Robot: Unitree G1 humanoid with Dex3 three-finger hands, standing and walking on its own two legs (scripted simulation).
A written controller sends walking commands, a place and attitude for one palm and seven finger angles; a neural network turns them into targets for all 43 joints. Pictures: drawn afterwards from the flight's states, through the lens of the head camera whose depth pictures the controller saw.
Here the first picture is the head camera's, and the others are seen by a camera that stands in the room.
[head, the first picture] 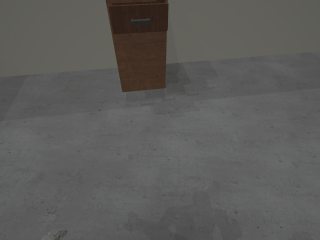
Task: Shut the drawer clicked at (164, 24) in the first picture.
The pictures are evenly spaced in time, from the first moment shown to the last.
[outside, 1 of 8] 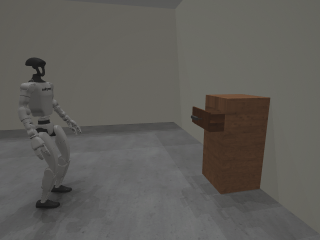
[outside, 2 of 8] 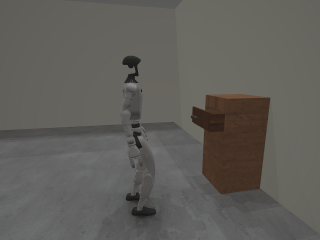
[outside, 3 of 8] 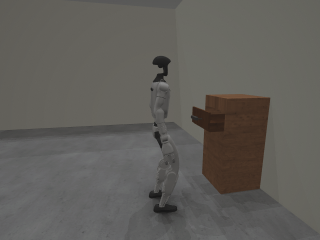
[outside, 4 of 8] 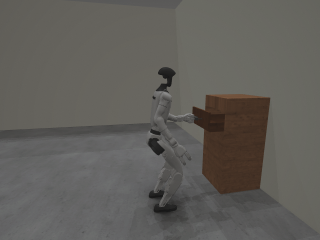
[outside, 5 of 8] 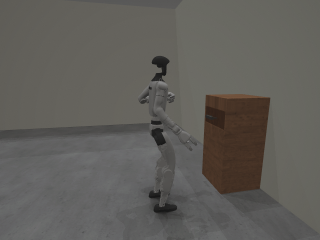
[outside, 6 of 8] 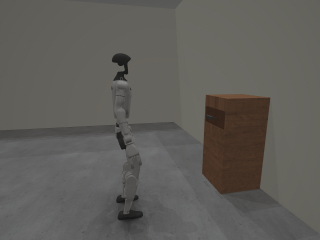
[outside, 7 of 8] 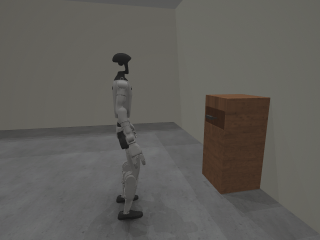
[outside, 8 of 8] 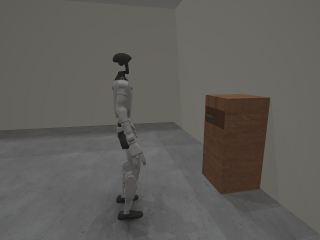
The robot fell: no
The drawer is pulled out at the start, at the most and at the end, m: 0.16 0.16 0.00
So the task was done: yes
